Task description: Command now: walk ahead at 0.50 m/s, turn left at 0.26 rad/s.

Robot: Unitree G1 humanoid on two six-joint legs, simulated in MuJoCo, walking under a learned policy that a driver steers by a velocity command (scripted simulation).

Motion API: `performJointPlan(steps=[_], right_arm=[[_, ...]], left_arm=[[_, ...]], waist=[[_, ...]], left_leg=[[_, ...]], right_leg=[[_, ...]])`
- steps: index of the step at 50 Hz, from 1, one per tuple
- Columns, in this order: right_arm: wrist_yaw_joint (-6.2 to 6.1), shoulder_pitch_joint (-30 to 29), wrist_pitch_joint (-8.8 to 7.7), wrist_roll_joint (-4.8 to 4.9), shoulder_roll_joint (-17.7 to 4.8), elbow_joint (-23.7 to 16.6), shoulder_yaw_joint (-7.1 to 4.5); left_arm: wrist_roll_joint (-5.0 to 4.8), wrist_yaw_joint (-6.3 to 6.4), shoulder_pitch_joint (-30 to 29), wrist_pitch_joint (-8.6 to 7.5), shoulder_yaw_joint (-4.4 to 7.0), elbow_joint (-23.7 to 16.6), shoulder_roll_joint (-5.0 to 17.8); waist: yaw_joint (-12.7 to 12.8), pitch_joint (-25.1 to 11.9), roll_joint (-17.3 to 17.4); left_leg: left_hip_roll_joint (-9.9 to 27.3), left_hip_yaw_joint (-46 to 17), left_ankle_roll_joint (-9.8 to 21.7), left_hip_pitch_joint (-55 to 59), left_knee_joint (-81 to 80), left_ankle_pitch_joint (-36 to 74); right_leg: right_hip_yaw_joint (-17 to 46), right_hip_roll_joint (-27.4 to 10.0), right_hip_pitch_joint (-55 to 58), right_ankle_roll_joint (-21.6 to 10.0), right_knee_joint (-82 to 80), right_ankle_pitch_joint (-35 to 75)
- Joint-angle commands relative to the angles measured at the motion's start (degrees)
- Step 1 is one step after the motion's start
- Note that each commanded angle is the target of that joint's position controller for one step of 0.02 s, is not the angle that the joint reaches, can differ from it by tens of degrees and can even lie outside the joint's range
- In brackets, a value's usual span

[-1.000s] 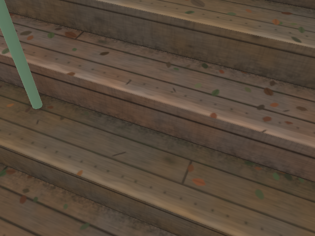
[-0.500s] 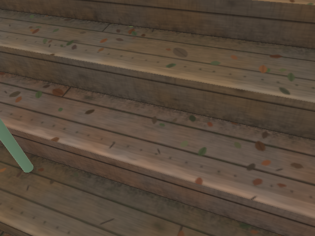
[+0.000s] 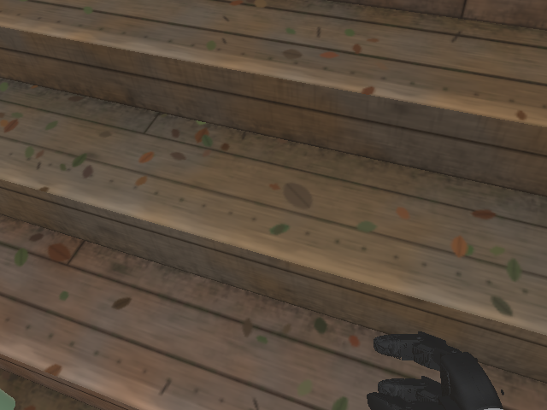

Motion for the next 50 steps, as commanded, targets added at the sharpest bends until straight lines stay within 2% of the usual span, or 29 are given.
performJointPlan(steps=[1,2,4,5,7,8,9,10,13,16,18,19,20,21,22,23,26,28,35,38,39,41,42,43,44,45,46,48,50], right_arm=[[-1.53,50.2,-1.16,-5.78,-14.9,14.1,-6.25],[-1.05,41.3,-3.45,-6.38,-15.7,17.3,-7.38],[2.89,26.0,-6.81,-3.72,-3.6,21.5,-3.82],[3.85,19.7,-8.46,-4.86,0.0,23.3,-2.73],[2.65,16.0,-10.96,-3.57,0.9,23.8,-2.24],[-1.88,20.8,-12.37,-3.22,-2.3,29.7,-3.41],[-2.49,21.2,-13.11,-2.68,-2.8,31.3,-2.39],[1.06,18.8,-13.21,-8.36,-6.1,24.2,-2.06],[3.02,15.2,-12.61,-4.21,-17.4,21.3,-3.7],[3.11,22.3,-13.77,-2.31,-27.4,21.1,-7.18],[3.56,23.0,-11.51,-1.53,-26.0,20.8,-8.8],[4.36,29.7,-10.14,-5.95,-21.6,21.1,-8.54],[5.27,33.4,-9.08,-8.93,-16.4,20.8,-7.79],[6.21,29.0,-7.78,-9.62,-10.8,20.5,-6.52],[5.38,23.5,-8.0,-5.04,-9.8,17.2,-6.13],[2.28,17.0,-8.89,-4.04,-8.5,14.5,-5.49],[-1.9,11.5,-9.1,-5.05,-5.7,11.2,-2.54],[-1.94,11.0,-8.57,-4.5,-6.3,11.1,-1.49],[-2.95,-11.4,-9.45,-3.09,-7.6,2.7,0.33],[-1.61,-27.6,-6.08,-4.25,-0.8,-6.1,2.12],[-0.23,-20.2,-5.87,-2.05,1.5,-5.1,2.64],[0.26,-6.8,-5.52,-1.17,-11.2,0.5,-1.81],[-1.14,8.4,-6.04,-2.95,-14.7,5.4,-3.92],[-0.74,22.7,-6.6,-2.29,-13.5,10.8,-3.68],[-1.23,34.3,-5.74,-4.02,-15.1,14.6,-4.71],[-2.27,32.2,-7.62,-4.45,-16.3,18.1,-4.82],[-2.46,22.7,-9.01,-1.9,-16.1,18.1,-5.26],[-1.88,13.7,-8.87,-2.44,-0.6,20.6,-1.41],[-2.23,11.4,-9.54,-2.15,5.3,22.8,0.16]], left_arm=[[-4.8,-3.13,-9.9,0.23,6.83,-8.6,17.5],[-5.72,-1.75,-13.0,0.5,5.21,-11.0,9.5],[-2.49,1.74,-13.9,1.15,2.36,-16.2,3.3],[-2.69,2.81,-13.3,1.82,1.44,-17.8,2.7],[-5.91,3.14,-12.6,3.35,-1.0,-19.7,-1.7],[-7.55,9.59,-27.2,0.87,-2.6,-24.5,-9.8],[-8.18,12.08,-30.6,0.62,-3.59,-27.4,-9.8],[-8.0,5.47,-23.7,1.34,-2.5,-30.5,1.9],[-8.94,2.85,-33.8,2.94,-1.24,-35.4,7.6],[-6.69,3.16,-28.8,7.11,-1.27,-34.7,9.8],[-6.45,4.34,-25.1,7.57,-1.62,-33.7,8.6],[-6.75,5.5,-16.8,7.52,0.28,-28.9,12.7],[-6.63,6.42,-5.9,7.19,1.17,-22.5,14.1],[-4.61,6.7,4.2,5.89,1.06,-16.9,13.5],[-4.0,6.35,6.3,3.42,1.23,-16.4,11.1],[-4.42,6.37,3.9,1.19,0.76,-12.8,8.5],[-5.35,5.8,-7.1,-1.46,-1.09,-6.7,0.2],[-3.92,5.99,-9.1,-1.78,-1.24,-4.6,1.7],[-1.01,6.89,5.2,-3.81,-1.39,3.5,2.6],[-5.34,3.53,-1.9,-3.73,-0.52,-1.2,4.1],[-3.98,3.11,-1.3,-4.73,-0.38,-0.9,6.5],[-7.57,2.76,-4.8,-6.01,2.9,-3.1,14.4],[-6.01,2.49,-5.8,-6.14,3.65,-2.3,13.2],[-1.69,1.84,6.5,-5.6,1.38,-0.1,3.2],[-3.87,1.86,2.6,-3.6,2.64,1.8,2.0],[-5.64,1.3,-5.7,-2.54,3.79,0.6,3.3],[-5.22,1.92,-6.9,-2.4,4.3,1.0,3.1],[-4.06,3.55,-13.4,-2.11,3.3,-1.7,0.5],[-5.53,3.73,-16.3,-0.2,2.19,-3.9,-2.4]], waist=[[-17.3,-18.5,13.1],[-10.8,-2.6,2.1],[1.4,-1.0,-2.3],[6.6,0.0,-3.8],[12.6,4.4,5.6],[9.0,6.7,3.1],[9.5,11.5,-1.9],[12.0,4.9,1.4],[12.5,0.0,13.1],[11.3,-2.1,14.7],[9.3,-4.9,18.5],[6.1,-10.0,14.5],[6.5,-16.2,4.8],[11.1,-14.8,-8.4],[13.1,-8.5,-10.3],[10.1,-0.5,-7.5],[1.4,-0.5,2.3],[0.3,-0.7,3.7],[8.1,4.8,1.8],[6.6,4.8,-3.3],[2.9,3.6,-9.1],[-3.9,-2.4,-6.7],[-6.9,-8.7,-4.1],[-4.5,-30.6,14.4],[-9.9,-28.4,20.7],[-8.7,-7.5,15.3],[-4.4,-1.4,11.4],[1.4,-3.5,-1.6],[5.2,-3.3,1.6]], left_leg=[[21.1,-73.4,20.6,55.1,-42.7,25.9],[21.0,-68.8,15.2,46.9,-43.1,16.7],[18.4,-51.1,12.7,43.9,-42.0,25.1],[18.1,-38.9,8.2,36.8,-42.1,24.4],[12.9,-20.8,2.3,24.8,-45.5,18.7],[12.8,-17.8,-1.5,19.2,-48.7,9.9],[11.2,-15.1,-3.9,10.7,-51.5,9.7],[5.8,-10.8,-3.4,7.5,-49.3,9.2],[10.5,-11.7,3.4,-3.2,-61.4,57.4],[22.1,-15.3,5.7,41.2,-50.3,105.0],[24.7,-14.9,8.4,61.5,-39.6,117.1],[21.5,-11.7,8.3,57.1,-26.5,123.9],[18.9,-15.9,7.4,35.5,-14.0,108.9],[6.3,-19.7,2.2,9.7,7.2,32.3],[3.2,-29.2,1.9,-6.3,26.5,24.9],[1.8,-29.2,1.6,-17.3,34.4,23.9],[4.4,-26.7,1.5,-24.6,45.1,19.1],[7.1,-21.5,-0.4,-27.2,43.8,19.6],[10.1,-18.7,-1.0,-43.3,40.8,1.9],[10.3,-3.3,-5.1,6.0,13.8,6.7],[6.6,-3.3,-7.0,20.0,21.6,18.4],[-0.4,-2.7,-6.8,22.0,-1.6,8.6],[3.0,-14.0,-3.8,34.0,-11.1,17.1],[17.3,-43.7,10.3,65.0,-19.7,22.6],[28.4,-69.5,13.8,58.8,-39.2,-4.0],[25.1,-68.3,6.7,42.3,-44.4,-27.1],[25.7,-61.1,6.9,31.8,-43.5,-23.7],[26.6,-44.3,6.1,25.6,-42.4,-1.8],[22.9,-30.1,1.9,25.4,-43.3,16.3]], right_leg=[[16.9,12.0,-45.8,3.7,88.2,7.2],[20.8,13.0,-61.1,-0.1,103.3,9.5],[20.4,12.1,-74.7,-7.1,112.5,6.4],[17.6,8.6,-74.4,-9.0,112.5,2.4],[8.8,5.4,-77.1,-11.2,120.4,-14.0],[6.1,6.7,-68.8,-6.6,115.1,-13.1],[4.0,5.5,-66.0,-5.0,106.8,-11.3],[-2.0,2.1,-62.0,-8.7,95.8,-2.1],[-8.9,4.0,-28.9,-0.5,74.3,-0.5],[-12.1,8.3,-43.2,2.6,46.7,-16.8],[-13.7,11.6,-45.8,1.0,27.6,-21.2],[-6.9,14.1,-35.2,-2.0,29.5,-7.4],[9.1,11.4,-14.7,-8.7,26.8,2.0],[34.2,1.9,-3.3,-16.7,8.6,-7.7],[40.9,-1.7,-6.0,-14.4,5.2,-33.1],[38.5,-1.1,-6.8,-12.5,4.4,-34.9],[28.6,0.6,-12.3,-10.0,4.3,-22.1],[23.1,2.3,-15.3,-8.0,2.2,-16.5],[29.4,-3.1,-4.6,-8.8,-3.2,-13.1],[24.0,-4.1,-41.9,-12.2,-24.3,1.7],[23.5,-6.9,-46.0,-13.3,-22.0,32.4],[16.2,-5.2,-19.2,-8.4,-8.0,76.9],[17.1,-3.6,-17.0,-4.9,7.7,73.7],[17.8,3.2,-35.0,-4.1,25.7,39.5],[18.7,11.5,-40.8,-2.4,57.4,-1.8],[17.4,8.2,-52.8,-2.9,74.9,3.7],[13.5,5.9,-53.5,-2.9,81.9,7.1],[11.8,4.3,-53.5,-8.3,91.1,8.7],[12.5,2.8,-57.3,-12.3,90.7,8.4]])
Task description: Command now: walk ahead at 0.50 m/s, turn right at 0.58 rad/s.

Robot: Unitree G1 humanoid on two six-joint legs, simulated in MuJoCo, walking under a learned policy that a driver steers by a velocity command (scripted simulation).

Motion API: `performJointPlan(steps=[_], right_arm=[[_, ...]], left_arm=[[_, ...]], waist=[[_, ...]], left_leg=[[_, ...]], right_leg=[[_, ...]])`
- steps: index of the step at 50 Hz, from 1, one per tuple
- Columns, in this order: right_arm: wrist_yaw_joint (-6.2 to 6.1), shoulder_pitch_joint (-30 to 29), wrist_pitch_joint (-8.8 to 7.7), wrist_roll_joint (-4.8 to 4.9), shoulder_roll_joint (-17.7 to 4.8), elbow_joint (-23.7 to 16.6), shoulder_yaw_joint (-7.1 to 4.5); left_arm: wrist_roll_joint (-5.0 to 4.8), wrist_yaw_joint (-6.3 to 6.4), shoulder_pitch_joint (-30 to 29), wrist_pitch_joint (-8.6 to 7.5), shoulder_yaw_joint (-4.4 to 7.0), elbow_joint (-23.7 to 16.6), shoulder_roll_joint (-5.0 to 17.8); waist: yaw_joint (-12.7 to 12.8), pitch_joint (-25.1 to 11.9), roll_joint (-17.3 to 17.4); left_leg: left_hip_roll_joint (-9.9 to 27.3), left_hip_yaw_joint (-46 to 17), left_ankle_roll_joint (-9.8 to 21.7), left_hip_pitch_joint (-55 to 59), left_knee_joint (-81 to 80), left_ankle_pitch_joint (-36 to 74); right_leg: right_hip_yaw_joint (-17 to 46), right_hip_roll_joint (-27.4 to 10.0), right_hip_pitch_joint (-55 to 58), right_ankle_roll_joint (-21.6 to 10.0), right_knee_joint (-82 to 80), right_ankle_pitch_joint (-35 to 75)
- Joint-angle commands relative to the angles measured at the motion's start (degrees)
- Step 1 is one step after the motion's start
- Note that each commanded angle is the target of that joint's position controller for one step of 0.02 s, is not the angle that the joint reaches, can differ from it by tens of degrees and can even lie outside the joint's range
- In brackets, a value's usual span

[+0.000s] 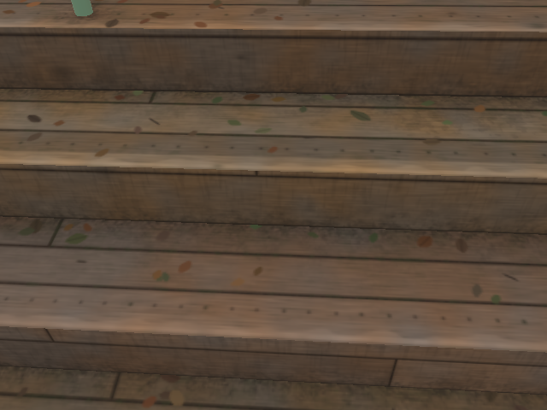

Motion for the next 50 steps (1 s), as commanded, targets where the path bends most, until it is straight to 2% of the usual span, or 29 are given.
performJointPlan(steps=[1,6,8,11,14,15,17,18,19,20,21,22,23,25,27,28,32,35,37,39,40,43,44,45,46,47,48,49,50], right_arm=[[-0.8,2.6,-1.75,-0.04,8.2,4.2,2.04],[-0.8,12.2,-2.39,-4.44,3.7,9.2,1.1],[0.12,18.5,-1.65,-6.06,3.8,12.6,2.04],[0.59,23.9,-2.37,-7.56,2.7,14.1,2.92],[2.48,28.8,-2.56,-4.97,0.8,15.0,2.89],[2.96,25.5,-3.18,-2.66,-1.9,13.4,1.99],[2.89,27.2,-5.68,-1.73,-10.4,12.9,0.33],[2.48,25.5,-5.98,-0.77,-13.6,11.4,-0.96],[2.7,25.0,-5.83,-0.61,-14.0,10.8,-1.6],[3.03,26.9,-5.67,-2.94,-13.1,11.2,-1.81],[3.85,28.5,-5.61,-4.66,-9.6,10.5,-1.47],[6.05,24.5,-4.54,-4.45,-7.2,8.8,-1.04],[7.12,20.8,-3.3,-0.52,-5.3,7.7,-2.17],[5.15,14.6,-3.55,-1.08,-1.0,6.9,-2.33],[3.06,10.4,-2.89,-0.78,1.7,3.4,-1.25],[2.3,10.6,-1.57,-0.46,1.6,2.4,-0.94],[2.79,7.9,0.36,0.52,1.6,1.4,0.32],[1.38,-5.3,0.09,0.38,0.9,-6.4,1.87],[0.63,-13.0,0.83,0.33,-1.7,-10.7,1.92],[1.25,-19.7,2.62,0.11,-2.1,-14.2,2.5],[2.43,-13.6,2.98,0.6,0.6,-12.6,2.52],[2.77,-6.2,2.06,0.71,-5.0,-11.7,-0.03],[2.3,0.9,1.71,0.25,-8.2,-8.7,-1.13],[2.39,12.1,1.82,0.03,-10.2,-5.6,-1.48],[1.48,24.4,2.67,-2.92,-13.3,-2.9,-2.9],[0.51,25.8,0.53,-4.07,-13.6,-0.3,-3.67],[-0.02,18.6,-1.37,-2.98,-12.4,0.6,-3.63],[-3.47,10.4,-0.53,4.04,-5.9,3.8,-4.43],[-1.31,5.9,-1.77,-0.07,-2.7,1.6,-1.89]], left_arm=[[-0.18,-0.02,-2.2,1.59,-2.33,-4.9,-7.3],[-1.87,-2.04,-11.5,1.9,-4.12,-7.5,-4.9],[-2.25,0.36,-19.8,2.0,-6.39,-13.0,-6.3],[-2.15,1.46,-27.1,2.38,-6.51,-16.5,-2.3],[-1.05,1.1,-40.3,6.85,-7.17,-21.8,-3.9],[-1.09,0.39,-40.7,7.41,-6.69,-22.9,-3.4],[-3.03,-0.83,-33.0,7.51,-6.53,-22.0,-5.1],[-2.59,-0.5,-26.3,6.84,-5.77,-19.9,-3.6],[-2.5,0.45,-21.4,5.76,-4.49,-18.3,-1.0],[-2.27,1.74,-14.9,5.15,-3.45,-16.4,1.3],[-3.07,2.68,-4.2,5.46,-2.56,-13.0,3.7],[-1.14,3.97,8.7,6.11,-1.56,-9.4,6.7],[0.65,3.95,16.1,5.82,0.95,-6.6,12.6],[0.96,4.31,10.5,2.63,0.33,-2.0,5.9],[-0.49,2.81,0.0,1.72,-2.53,-1.0,-3.1],[0.84,1.91,-5.3,1.48,-4.15,-0.8,-6.9],[2.91,2.64,-3.9,0.25,-4.44,-0.5,-4.4],[5.98,3.47,5.8,-0.29,-5.6,3.5,-3.7],[4.97,2.95,11.1,-1.32,-5.54,3.9,-1.5],[1.54,0.98,5.0,-0.63,-4.98,-1.3,2.5],[-0.95,0.34,5.0,-1.4,-4.44,-2.0,5.7],[-3.01,0.46,5.8,-4.41,-1.37,-2.1,12.0],[-0.74,-0.22,10.6,-4.32,-0.48,-0.5,9.5],[0.59,-0.88,15.6,-3.5,-1.03,-0.4,4.3],[-0.55,-1.48,8.6,-1.01,-0.73,-2.2,1.1],[-2.07,-0.58,4.4,-0.09,0.51,-1.9,0.6],[-2.45,0.99,0.9,-0.23,0.91,-2.9,0.3],[1.08,5.05,-3.1,-0.59,-1.02,-11.3,-5.3],[-1.83,3.67,-3.2,-0.28,-0.71,-4.6,-1.5]], waist=[[4.5,3.0,-0.1],[2.3,6.4,5.0],[1.4,7.1,4.2],[-0.2,5.1,1.1],[-2.6,8.4,6.3],[-0.3,8.0,6.0],[4.7,4.6,11.5],[7.0,4.3,13.4],[7.9,3.1,14.5],[7.7,-2.5,13.8],[9.8,-9.6,8.7],[14.3,-12.1,-0.7],[14.7,-8.0,-4.6],[9.3,3.3,-3.3],[1.0,1.9,2.1],[-2.9,2.0,7.1],[-3.8,5.6,-1.4],[-1.4,5.3,3.6],[1.8,5.8,0.9],[1.4,7.1,-0.9],[-1.6,6.4,-8.4],[-3.8,0.6,-6.6],[-1.5,-7.6,-2.7],[-2.7,-20.2,8.3],[-10.5,-15.5,19.4],[-11.4,-6.0,17.8],[-7.1,1.2,15.5],[1.8,5.6,3.8],[-1.1,2.7,4.3]], left_leg=[[13.0,-18.9,8.2,13.7,-28.8,14.6],[12.0,-7.8,9.3,16.9,-37.0,9.7],[14.7,-9.0,9.1,27.0,-39.2,12.1],[12.7,-3.5,7.2,32.2,-40.8,14.3],[16.9,-0.9,8.4,30.2,-50.5,26.4],[15.7,3.5,8.3,22.6,-50.6,44.8],[18.1,5.5,9.0,27.7,-41.7,92.4],[19.0,5.4,8.4,37.0,-36.8,99.2],[18.3,5.1,8.1,41.2,-31.4,103.4],[16.7,4.0,6.2,31.9,-22.9,105.3],[12.8,-0.4,4.1,16.5,-9.6,87.5],[4.6,-5.3,2.7,-1.9,7.8,40.5],[-2.1,-17.7,2.3,-10.6,39.0,20.3],[-4.2,-27.9,5.2,-23.1,64.1,24.7],[-4.4,-28.4,9.7,-28.8,69.3,22.9],[-2.0,-26.1,11.1,-29.7,67.0,25.2],[0.5,-17.0,8.9,-35.3,79.9,10.7],[2.8,-17.3,11.8,-45.0,73.7,13.4],[5.9,-14.3,8.7,-41.5,55.0,16.2],[4.5,-8.5,4.1,-14.1,36.6,3.8],[0.3,-4.8,1.2,-5.2,38.2,2.3],[-6.3,-0.7,2.5,-3.6,10.5,3.5],[-2.5,-9.9,7.9,11.7,11.6,26.9],[5.2,-32.9,15.7,31.1,-0.5,25.0],[14.6,-59.5,20.3,37.0,-24.4,9.2],[15.1,-64.6,17.0,28.6,-27.8,-5.9],[12.9,-56.0,13.0,19.6,-27.2,-11.0],[12.8,-45.1,9.7,11.0,-24.1,-11.9],[10.7,-41.0,11.0,7.8,-23.6,-3.0]], right_leg=[[1.9,-5.3,-18.8,-5.1,9.0,-1.9],[-5.0,-5.6,-33.4,-5.2,25.7,-11.4],[-3.5,-6.5,-44.3,-8.1,24.0,-15.4],[-6.8,-9.2,-42.2,-6.5,3.1,-7.0],[-16.6,-12.4,-33.2,-2.4,-14.6,-20.4],[-22.3,-10.6,-18.6,-1.4,-22.0,-23.5],[-22.9,-3.5,-4.7,1.0,-24.2,-20.9],[-22.9,-0.5,-3.8,1.8,-34.4,-23.5],[-23.9,2.9,2.2,2.0,-43.9,-25.5],[-18.6,2.2,19.8,-0.8,-41.0,-11.3],[-5.0,-1.3,40.3,-3.6,-47.9,-5.4],[15.2,-8.1,54.9,-7.1,-67.7,-11.9],[35.3,-15.5,47.7,-8.9,-83.0,-21.7],[28.4,-14.4,32.0,-6.9,-81.1,-27.9],[18.5,-13.8,27.4,-4.9,-80.2,-16.6],[12.0,-13.0,22.7,-3.5,-81.3,-14.0],[1.9,-11.1,14.8,-3.0,-88.4,-14.9],[1.5,-12.1,21.6,0.6,-88.3,-19.6],[-0.4,-11.9,23.5,0.4,-92.2,-19.0],[-2.9,-14.5,6.1,-1.8,-104.4,-13.5],[-3.5,-16.4,6.8,-4.0,-103.0,10.4],[-7.3,-16.8,38.5,-1.5,-87.6,61.8],[-9.9,-13.1,34.5,3.1,-75.1,62.1],[-5.9,-7.9,19.4,4.8,-62.7,33.9],[-1.4,1.0,1.3,7.6,-43.2,-15.9],[8.4,1.9,-7.1,6.6,-19.7,-12.7],[8.2,0.6,-10.7,5.6,-14.8,-9.9],[-2.9,-3.6,-3.4,6.5,-10.8,-12.0],[4.2,-2.1,-9.8,3.9,-7.9,-9.9]])
Over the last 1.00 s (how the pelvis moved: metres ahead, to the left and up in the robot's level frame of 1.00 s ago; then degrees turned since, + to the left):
0.62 -0.04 0.39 -19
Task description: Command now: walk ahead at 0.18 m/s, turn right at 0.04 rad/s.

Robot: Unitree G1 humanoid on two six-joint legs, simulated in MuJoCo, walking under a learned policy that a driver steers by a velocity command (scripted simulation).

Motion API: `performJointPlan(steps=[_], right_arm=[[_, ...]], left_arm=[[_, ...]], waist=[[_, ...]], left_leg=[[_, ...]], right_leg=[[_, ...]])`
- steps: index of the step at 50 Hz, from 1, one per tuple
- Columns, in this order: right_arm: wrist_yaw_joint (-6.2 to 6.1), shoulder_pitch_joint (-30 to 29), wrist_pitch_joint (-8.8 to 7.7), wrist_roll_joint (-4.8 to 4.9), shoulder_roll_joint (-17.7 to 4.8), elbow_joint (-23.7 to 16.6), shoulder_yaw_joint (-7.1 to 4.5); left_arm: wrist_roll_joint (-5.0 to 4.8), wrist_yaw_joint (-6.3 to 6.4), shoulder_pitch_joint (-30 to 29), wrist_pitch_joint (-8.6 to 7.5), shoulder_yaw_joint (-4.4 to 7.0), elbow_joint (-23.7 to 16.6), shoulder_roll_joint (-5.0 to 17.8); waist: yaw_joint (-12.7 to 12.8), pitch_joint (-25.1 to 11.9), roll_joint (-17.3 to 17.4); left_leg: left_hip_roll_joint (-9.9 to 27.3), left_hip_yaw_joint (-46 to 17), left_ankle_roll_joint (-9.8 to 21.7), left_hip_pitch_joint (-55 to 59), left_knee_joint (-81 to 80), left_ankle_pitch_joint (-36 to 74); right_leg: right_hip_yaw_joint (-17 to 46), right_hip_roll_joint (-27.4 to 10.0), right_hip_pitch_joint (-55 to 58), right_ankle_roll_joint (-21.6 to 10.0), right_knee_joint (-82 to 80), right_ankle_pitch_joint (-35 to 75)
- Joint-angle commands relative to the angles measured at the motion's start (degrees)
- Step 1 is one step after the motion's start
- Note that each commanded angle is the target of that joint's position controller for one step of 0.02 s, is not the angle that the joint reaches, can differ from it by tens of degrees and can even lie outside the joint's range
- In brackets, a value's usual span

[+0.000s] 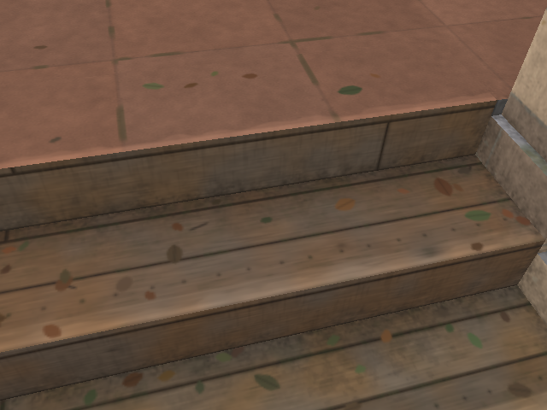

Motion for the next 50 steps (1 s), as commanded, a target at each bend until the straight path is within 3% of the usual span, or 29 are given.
performJointPlan(steps=[1,2,3,4,5,6,7,8,9,10,11,13,14,16,17,18,19,20,21,22,23,24,25,27,29,34,46,48,50], right_arm=[[-0.58,3.6,-1.26,-0.35,0.3,4.8,-0.67],[-0.69,-0.3,-1.49,-0.49,2.7,4.3,0.23],[-1.15,-1.6,-1.79,-0.34,3.0,3.7,0.31],[-0.8,2.2,-1.84,-1.17,2.1,5.0,0.23],[-0.57,2.9,-1.87,-1.45,0.5,4.5,-0.19],[0.39,0.0,-1.95,-1.28,0.4,2.5,0.27],[1.22,-0.8,-1.89,-1.11,0.1,1.4,0.47],[1.58,-1.9,-1.97,-0.34,-1.2,-0.4,0.28],[-3.4,14.4,-2.9,3.81,-0.1,7.6,-0.71],[-5.05,19.3,-3.58,4.21,0.7,10.3,-0.01],[-5.55,19.5,-3.96,3.38,-0.2,10.1,-0.25],[-5.41,16.9,-3.97,1.43,-3.0,9.4,-1.78],[-5.19,15.6,-3.72,1.49,-2.8,8.9,-2.02],[-5.01,17.6,-3.37,0.76,-3.0,9.8,-2.49],[-5.02,18.4,-2.92,0.71,-3.0,10.3,-2.64],[0.62,-4.2,-3.41,0.85,0.0,2.5,-0.64],[3.23,1.3,-2.5,3.19,0.7,3.3,-0.34],[4.75,13.0,-2.05,3.27,2.5,5.5,-0.94],[5.11,31.6,-1.66,3.11,4.7,9.9,-1.03],[4.6,29.0,-0.64,2.32,2.7,11.0,-1.68],[4.46,19.7,0.11,1.41,1.5,8.5,-2.01],[4.4,16.7,0.37,1.56,0.1,7.1,-2.31],[4.32,16.4,0.46,2.14,-0.4,7.1,-2.51],[3.89,14.1,0.13,2.36,-0.2,6.4,-2.34],[3.87,12.5,-0.16,2.47,-0.8,5.8,-2.6],[4.27,12.7,-0.97,2.66,0.1,6.3,-2.36],[4.43,12.4,-1.73,2.5,0.4,6.6,-1.95],[4.2,14.9,-1.47,1.87,-0.2,7.9,-2.28],[2.88,17.2,-1.27,0.46,-3.3,8.3,-3.65]], left_arm=[[-1.34,1.46,-1.2,0.17,-0.72,-2.9,-1.2],[-1.38,1.65,0.0,0.47,-1.32,-2.1,-2.9],[-1.05,1.31,0.0,0.42,-1.56,-2.2,-3.9],[-0.48,1.42,-2.6,0.5,-1.49,-4.0,-2.3],[-0.24,1.3,-4.0,0.48,-1.41,-4.0,-1.2],[-0.26,0.14,-3.9,0.9,-1.22,-3.3,-0.9],[-0.27,-0.84,-3.6,1.37,-1.15,-2.8,0.4],[0.42,-1.21,-3.3,1.62,-1.0,-2.1,1.5],[0.7,3.72,-1.4,2.91,-2.32,-4.0,-3.9],[-0.29,5.6,-0.9,3.58,-3.03,-2.5,-5.4],[-0.7,6.4,0.3,3.88,-3.09,-1.7,-5.3],[0.37,6.89,-1.5,4.05,-3.0,-2.6,-3.8],[-0.21,6.86,-3.8,3.54,-3.33,-3.6,-3.9],[-1.57,7.27,-2.8,2.62,-3.49,-3.7,-4.0],[-2.15,7.18,-0.5,2.02,-3.71,-3.2,-5.3],[0.01,2.94,-13.5,2.15,-2.43,-9.2,-2.0],[-0.77,1.69,-11.2,1.77,-2.3,-8.0,-3.0],[0.28,2.38,-6.6,1.09,-1.43,-6.8,-0.3],[-1.61,1.25,-11.0,0.56,-3.28,-7.6,-1.7],[-1.96,-0.22,-13.4,1.13,-3.34,-8.2,-4.7],[-1.48,-1.06,-10.5,1.3,-2.02,-6.3,-1.9],[-1.11,-1.28,-9.0,1.05,-1.08,-6.2,0.6],[-0.83,-1.29,-10.1,0.89,-1.03,-6.9,0.3],[-0.87,-0.85,-12.1,0.56,-1.29,-7.3,-0.2],[-1.27,-0.66,-12.9,0.1,-1.54,-7.1,-0.4],[-0.74,-0.88,-13.8,0.72,-1.13,-7.8,0.1],[-0.81,-0.08,-14.8,1.37,-0.81,-8.0,-0.4],[-0.48,0.07,-13.1,1.86,-0.34,-6.9,0.4],[0.4,0.97,-12.9,2.48,0.91,-7.2,2.9]], waist=[[2.3,0.3,4.0],[4.5,-0.2,1.8],[5.3,-0.5,2.2],[4.8,-3.1,1.0],[4.4,-3.6,2.2],[5.8,-3.4,2.6],[6.2,-3.1,2.3],[6.1,-2.5,2.2],[5.5,3.2,-0.9],[4.0,5.1,2.8],[3.9,5.9,4.7],[3.2,6.3,7.0],[2.6,5.6,7.9],[1.7,3.9,11.4],[2.0,3.7,11.9],[5.7,6.0,6.6],[5.0,-1.2,5.2],[0.8,-5.3,0.0],[-8.4,-8.3,-2.6],[-6.0,-1.7,0.2],[-1.9,4.0,-1.5],[-0.4,4.7,-1.3],[0.1,5.0,0.3],[0.4,5.2,2.0],[0.2,4.2,1.3],[0.4,4.3,2.8],[0.0,4.1,4.6],[0.1,6.0,4.6],[-0.6,8.8,5.4]], left_leg=[[13.2,-31.9,7.9,15.2,-35.3,7.6],[11.6,-27.0,5.7,13.3,-36.7,12.7],[10.3,-22.5,5.5,13.9,-37.7,20.5],[9.3,-18.0,5.8,18.5,-36.8,22.5],[7.7,-14.5,5.8,19.7,-38.0,21.5],[5.7,-9.0,5.0,16.4,-39.3,21.6],[5.4,-8.0,3.8,13.2,-41.2,16.5],[5.1,-7.7,3.1,11.0,-41.6,15.8],[8.9,-10.9,4.5,13.3,-42.5,11.0],[8.8,-12.5,4.9,15.0,-43.2,10.1],[9.0,-13.1,5.2,16.6,-43.0,10.2],[10.2,-14.5,6.6,21.8,-43.4,13.5],[10.9,-13.8,6.5,24.3,-43.2,19.2],[12.0,-13.0,7.4,29.3,-40.3,31.6],[12.1,-12.3,7.1,33.3,-38.1,39.3],[14.1,-13.0,7.4,32.6,-31.4,44.8],[11.6,-11.7,6.2,29.7,-29.2,45.5],[6.2,-7.0,2.7,28.0,-23.5,40.5],[4.4,-7.4,-2.8,29.3,-27.6,11.6],[3.5,-6.8,-4.0,30.7,-31.3,6.6],[1.9,-6.1,-2.7,26.9,-30.4,7.7],[1.3,-5.2,-1.8,24.8,-30.4,4.9],[1.5,-5.3,-1.7,22.8,-31.4,2.7],[2.1,-5.9,-2.3,22.9,-32.8,4.7],[2.6,-6.4,-2.2,24.3,-32.8,6.5],[2.9,-6.6,-1.8,23.6,-32.5,7.8],[3.7,-7.1,-1.1,25.8,-32.9,10.3],[4.0,-7.6,0.3,25.7,-34.0,2.9],[5.7,-10.6,4.1,25.2,-36.1,-7.6]], right_leg=[[4.4,-2.2,-21.9,-3.7,21.5,-0.3],[5.0,-2.8,-22.2,-3.2,18.9,-0.1],[3.9,-2.0,-22.7,-2.7,18.5,-2.0],[2.1,-2.6,-25.6,-1.2,15.7,0.3],[0.4,-3.2,-26.4,0.2,13.7,1.2],[-3.4,-4.4,-21.4,2.2,11.7,2.0],[-6.5,-6.4,-18.4,4.7,10.2,1.1],[-7.0,-6.9,-14.7,6.2,8.5,1.0],[-12.6,-6.4,-11.3,5.8,1.1,5.7],[-13.3,-7.1,-11.7,5.5,-0.9,5.0],[-13.5,-7.0,-10.7,5.3,-1.9,4.6],[-13.6,-7.6,-8.8,5.0,-11.1,1.5],[-13.7,-7.7,-5.2,4.7,-18.7,-0.7],[-15.9,-5.2,2.4,4.2,-30.5,-9.6],[-17.3,-3.3,4.5,4.1,-37.3,-11.3],[-11.3,-8.3,1.8,5.4,-49.6,1.3],[-13.9,-6.5,14.7,5.5,-54.9,9.2],[-9.7,-9.0,23.7,0.8,-52.4,31.2],[-1.0,-15.2,26.2,-6.0,-51.5,36.0],[-3.1,-13.5,18.5,-4.4,-53.1,17.8],[-6.5,-9.6,14.6,-1.6,-54.4,4.9],[-6.4,-9.0,15.0,-0.5,-55.3,-3.9],[-4.8,-9.5,16.4,-0.3,-56.4,-10.0],[-4.0,-9.7,17.2,0.1,-57.2,-10.6],[-5.0,-9.0,17.9,0.4,-56.6,-7.8],[-6.8,-8.1,20.1,-0.3,-55.1,-1.9],[-9.8,-6.1,19.2,-0.2,-53.6,0.5],[-9.3,-6.2,17.3,-1.3,-56.0,-10.1],[-7.7,-6.6,13.0,-4.3,-57.3,-22.1]])
Over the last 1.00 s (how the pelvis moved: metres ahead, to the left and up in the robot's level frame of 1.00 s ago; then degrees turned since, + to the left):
0.54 -0.03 0.30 -19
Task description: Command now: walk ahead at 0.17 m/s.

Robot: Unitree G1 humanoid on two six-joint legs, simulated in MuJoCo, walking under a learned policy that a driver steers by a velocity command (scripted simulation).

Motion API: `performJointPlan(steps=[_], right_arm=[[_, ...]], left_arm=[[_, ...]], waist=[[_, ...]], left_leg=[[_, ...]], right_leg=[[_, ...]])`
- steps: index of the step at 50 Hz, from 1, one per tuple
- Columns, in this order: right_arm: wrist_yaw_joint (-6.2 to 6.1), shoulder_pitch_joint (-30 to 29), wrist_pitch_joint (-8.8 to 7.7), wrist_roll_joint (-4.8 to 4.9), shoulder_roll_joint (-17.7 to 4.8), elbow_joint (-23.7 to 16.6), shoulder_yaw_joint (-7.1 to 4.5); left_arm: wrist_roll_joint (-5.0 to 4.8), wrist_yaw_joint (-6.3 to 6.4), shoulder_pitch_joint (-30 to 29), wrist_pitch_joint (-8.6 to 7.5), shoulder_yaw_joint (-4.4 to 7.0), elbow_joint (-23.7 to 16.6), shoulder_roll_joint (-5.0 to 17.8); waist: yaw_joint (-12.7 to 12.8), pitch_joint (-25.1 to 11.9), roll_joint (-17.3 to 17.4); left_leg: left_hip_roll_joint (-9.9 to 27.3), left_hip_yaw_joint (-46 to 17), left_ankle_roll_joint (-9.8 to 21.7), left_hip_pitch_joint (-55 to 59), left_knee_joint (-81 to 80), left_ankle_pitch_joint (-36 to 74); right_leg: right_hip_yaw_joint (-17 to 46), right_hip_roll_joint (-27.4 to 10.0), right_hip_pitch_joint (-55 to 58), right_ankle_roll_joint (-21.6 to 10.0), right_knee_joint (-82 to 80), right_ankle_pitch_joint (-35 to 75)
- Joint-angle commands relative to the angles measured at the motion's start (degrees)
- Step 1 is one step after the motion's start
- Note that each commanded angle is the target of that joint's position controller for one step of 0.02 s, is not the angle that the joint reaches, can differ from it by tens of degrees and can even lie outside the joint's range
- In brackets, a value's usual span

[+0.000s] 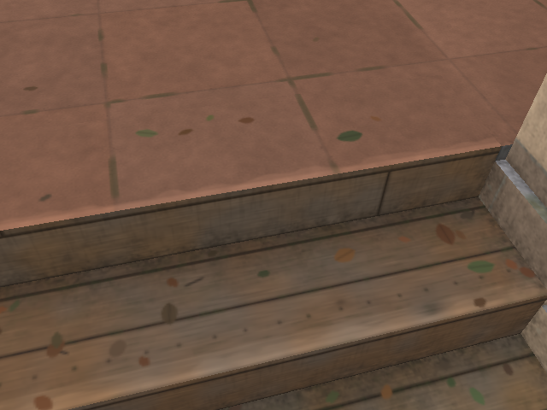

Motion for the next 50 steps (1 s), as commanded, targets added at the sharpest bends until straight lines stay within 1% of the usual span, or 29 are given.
performJointPlan(steps=[1,6,8,9,12,17,19,20,21,22,23,24,26,28,29,30,32,33,35,36,37,38,39,40,41,43,45,47,50], right_arm=[[-0.64,6.8,-0.02,-1.5,-4.8,-0.1,-0.78],[-3.32,7.6,-0.09,-2.42,-5.0,0.0,-0.7],[-4.58,7.6,-0.37,-2.25,-5.0,-0.7,-0.49],[-6.43,11.7,-1.09,-0.55,-10.2,2.1,-2.08],[-7.32,13.6,-1.7,-1.65,-6.7,3.0,-0.98],[-7.9,8.8,-2.66,-1.61,-8.2,2.3,-0.36],[-7.67,1.9,-2.23,-1.05,-9.5,0.3,-0.26],[-4.73,-6.9,-1.15,-3.45,-12.0,-2.8,-0.08],[-1.92,-6.1,0.26,-1.99,-14.7,-3.7,-0.86],[1.04,5.1,2.02,-4.7,-10.7,2.1,-0.44],[5.3,22.3,1.12,-4.15,0.8,4.8,1.94],[5.62,14.8,-0.25,-1.96,-0.7,1.7,1.4],[2.86,-6.8,-0.52,1.78,-0.5,-8.0,1.92],[1.11,-13.2,1.59,-0.72,1.5,-15.9,3.66],[1.29,-13.6,2.77,0.08,4.1,-18.8,4.73],[1.2,-14.6,3.89,0.53,2.2,-21.8,4.72],[0.59,-22.0,6.73,2.14,-3.9,-27.1,3.91],[0.29,-23.0,7.19,3.62,-7.3,-26.3,2.75],[0.51,-7.2,6.94,2.07,-7.3,-18.9,2.98],[0.16,-7.4,7.56,0.8,-6.9,-19.6,3.29],[-1.35,-0.7,7.29,1.74,-6.0,-17.7,3.01],[-3.72,17.1,7.7,2.39,-8.4,-12.7,1.83],[-4.27,33.9,8.27,-0.86,-7.2,-3.0,1.57],[-2.36,23.5,6.68,-2.47,-13.6,-9.2,0.11],[-1.64,12.7,5.29,-4.18,-12.8,-6.8,-0.73],[-0.21,-5.6,0.79,-1.44,-1.6,-5.6,2.72],[0.17,-11.9,-1.34,-1.62,3.1,-3.9,5.15],[-0.98,-13.8,-3.75,-1.96,-1.7,-7.5,3.88],[-3.04,-18.7,-5.07,-1.65,-13.8,-16.2,1.09]], left_arm=[[0.81,1.27,-2.4,0.2,2.18,-3.3,6.9],[1.66,2.94,-1.0,-0.35,0.9,-2.5,2.4],[2.13,2.81,0.2,-0.12,1.21,-1.9,2.9],[0.0,3.28,-0.7,-2.02,0.79,-5.3,2.7],[-0.81,1.97,-5.5,-3.25,-0.14,-7.5,1.9],[-0.56,3.86,-5.0,-1.61,-1.27,-13.3,1.7],[-1.22,4.2,0.3,-2.25,-1.25,-13.3,2.6],[0.69,1.39,11.6,-1.08,-1.14,-6.1,2.8],[0.27,1.9,22.7,-0.48,1.11,-0.2,5.0],[2.0,4.27,30.2,0.4,2.47,4.1,7.0],[3.22,5.15,38.5,0.46,4.87,7.1,19.2],[6.22,3.16,50.0,-0.07,4.21,11.4,16.5],[6.54,0.05,43.6,-0.07,0.89,17.4,5.0],[6.11,-0.95,29.7,-1.32,-4.21,15.9,-5.0],[7.57,-1.2,20.6,-1.43,-5.18,14.1,-5.3],[7.58,-1.52,10.4,-1.88,-4.82,11.0,-2.2],[4.96,-0.73,2.4,-3.95,-3.54,4.2,5.9],[4.44,-0.76,6.6,-4.74,-2.24,3.8,11.0],[-0.13,-0.2,15.4,-6.39,-0.08,3.8,22.4],[-2.12,-0.23,19.2,-5.61,0.35,5.3,22.6],[-0.19,-1.08,18.9,-3.95,0.61,5.6,21.4],[7.58,-3.07,20.7,-2.5,0.85,3.6,18.8],[6.84,-5.73,16.0,-0.57,1.05,4.1,14.8],[1.68,-7.32,21.0,-0.21,0.84,1.1,11.6],[-1.1,-5.25,15.9,-0.98,2.05,-0.2,11.3],[2.47,-1.33,11.0,-0.57,-0.51,-5.9,5.4],[2.13,2.43,8.8,0.3,-1.37,-8.7,5.9],[-0.12,4.1,6.0,0.26,-1.05,-10.3,8.8],[0.37,3.4,9.6,-1.44,0.17,-9.9,11.4]], waist=[[-0.7,3.8,3.5],[-1.8,4.6,6.9],[-2.3,3.5,5.8],[-2.5,4.6,8.5],[-3.6,5.5,5.2],[0.4,5.1,8.2],[5.5,2.3,6.5],[11.1,-8.6,-6.7],[14.4,-6.0,-6.6],[12.7,-3.6,-5.4],[4.9,-13.7,-18.3],[12.5,-13.5,-14.7],[10.6,4.6,-10.4],[1.1,3.1,-1.7],[-5.1,4.9,3.0],[-9.6,4.7,5.8],[-11.9,1.7,-2.8],[-11.9,-1.3,-3.9],[-12.2,-2.5,-5.7],[-10.4,-3.0,-9.6],[-11.3,-6.1,-12.0],[-12.7,-18.2,-5.8],[-15.1,-21.9,13.2],[-10.0,-20.5,15.4],[-5.6,-2.4,4.9],[3.5,-1.9,-2.9],[8.8,-1.8,-4.9],[8.4,-5.1,-3.5],[9.7,-7.0,-0.4]], left_leg=[[5.7,-9.5,8.4,-3.3,-11.4,-12.0],[20.0,-27.6,18.2,8.8,-24.1,-7.4],[18.9,-22.9,16.5,10.0,-25.2,0.6],[16.5,-23.4,14.5,14.6,-23.5,4.6],[15.2,-17.2,11.9,20.0,-22.8,14.9],[18.2,-11.6,10.3,19.1,-22.7,31.1],[12.2,-4.5,8.5,13.2,-15.9,44.5],[10.0,-2.5,7.6,8.8,-7.2,50.5],[4.5,0.7,7.2,1.8,3.9,50.4],[5.8,-0.5,6.4,-10.3,17.9,28.7],[-1.6,-0.6,4.8,-28.8,50.1,-4.7],[-7.1,-12.5,8.1,-40.7,76.5,-5.0],[-7.4,-13.4,16.1,-77.3,116.6,-7.2],[-2.9,-12.8,21.3,-74.3,111.5,-0.7],[-1.1,-9.6,22.5,-64.1,96.5,3.5],[2.0,-4.0,21.2,-48.5,78.4,12.1],[0.6,5.0,12.1,-19.3,65.3,11.6],[-3.6,8.5,8.7,-17.2,65.3,10.6],[-8.0,11.0,4.9,-20.5,45.4,0.9],[-10.8,12.9,4.4,-27.4,30.7,-9.5],[-11.3,9.5,6.7,-19.8,21.6,-2.6],[-9.2,-9.0,14.7,7.0,24.5,20.6],[-0.2,-30.8,22.5,19.7,5.8,44.6],[10.1,-55.8,26.7,14.1,-8.6,28.0],[8.8,-50.9,22.2,4.0,-8.6,23.2],[3.7,-30.6,16.9,-7.2,-9.1,16.4],[0.6,-17.6,12.0,-18.0,-10.9,19.0],[-2.9,-10.3,7.5,-25.9,-12.6,20.7],[-4.5,-7.6,5.5,-40.4,-16.0,30.3]], right_leg=[[8.9,-5.4,-2.8,-7.7,-7.8,-16.2],[4.9,-4.2,-19.2,-6.5,17.4,-2.9],[4.7,-4.8,-18.6,-5.8,26.0,-8.8],[-1.6,-2.8,-23.0,-1.7,32.2,-12.8],[-0.3,-4.9,-28.5,0.3,33.0,-10.4],[4.6,-8.8,-30.5,-1.5,36.9,-17.5],[2.1,-6.8,-18.4,-1.8,24.6,-19.4],[4.6,-6.6,3.6,-2.9,3.8,15.5],[2.6,-3.4,21.7,-1.3,-16.6,29.7],[5.3,-5.2,35.4,-1.8,-19.2,32.5],[16.7,-18.9,54.1,-17.5,3.9,86.6],[30.3,-25.6,53.1,-20.7,-1.8,83.3],[26.1,-28.2,40.3,-17.6,-5.6,44.4],[13.2,-21.6,22.4,-9.0,-8.0,32.2],[4.1,-16.7,5.7,-4.3,-14.0,20.5],[-2.4,-12.4,-11.5,-2.3,-21.3,13.9],[-4.6,-11.2,-35.1,-7.0,-33.7,30.3],[-4.7,-10.6,-30.6,-5.5,-31.2,57.7],[-3.4,-16.7,-2.1,-2.3,-16.3,107.0],[-0.5,-20.4,14.0,-2.4,-7.9,118.8],[-0.9,-21.5,16.6,-0.8,3.4,126.2],[2.9,-20.8,-3.0,1.6,24.1,125.0],[3.1,-6.3,-18.0,5.3,61.0,30.3],[20.5,3.3,-35.0,0.7,83.9,11.4],[20.4,5.3,-48.6,-1.3,99.0,9.8],[19.7,1.9,-48.0,-6.0,92.8,6.1],[15.6,-2.9,-41.2,-6.1,78.9,-1.1],[9.5,-4.8,-28.9,-2.1,65.6,0.2],[3.2,-4.0,1.6,7.4,49.8,3.1]])
Over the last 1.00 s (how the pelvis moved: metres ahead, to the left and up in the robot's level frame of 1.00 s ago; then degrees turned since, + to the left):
0.12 -0.01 0.08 0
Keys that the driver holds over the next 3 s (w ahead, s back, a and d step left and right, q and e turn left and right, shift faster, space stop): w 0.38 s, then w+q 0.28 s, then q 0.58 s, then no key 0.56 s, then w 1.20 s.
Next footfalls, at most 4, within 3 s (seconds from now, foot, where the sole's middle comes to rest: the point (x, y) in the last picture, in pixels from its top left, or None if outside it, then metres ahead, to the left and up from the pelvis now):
0.44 right None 0.12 -0.18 -0.77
0.72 left None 0.33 -0.03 -0.60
1.12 right None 0.46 -0.27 -0.60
1.42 left None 0.34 -0.07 -0.60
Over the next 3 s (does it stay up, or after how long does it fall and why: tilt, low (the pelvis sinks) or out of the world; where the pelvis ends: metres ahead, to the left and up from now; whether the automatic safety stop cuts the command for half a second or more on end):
stays up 0.50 0.04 0.24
